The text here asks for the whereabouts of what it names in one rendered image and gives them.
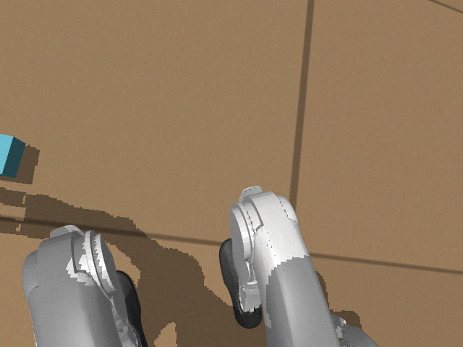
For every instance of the right robot hand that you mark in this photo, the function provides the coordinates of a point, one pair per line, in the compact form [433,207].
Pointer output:
[352,336]

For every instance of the left robot foot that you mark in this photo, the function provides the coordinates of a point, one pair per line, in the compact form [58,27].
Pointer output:
[133,306]

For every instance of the right robot foot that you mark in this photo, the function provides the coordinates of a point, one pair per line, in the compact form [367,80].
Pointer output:
[247,320]

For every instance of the small box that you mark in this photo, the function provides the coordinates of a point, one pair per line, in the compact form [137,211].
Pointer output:
[11,150]

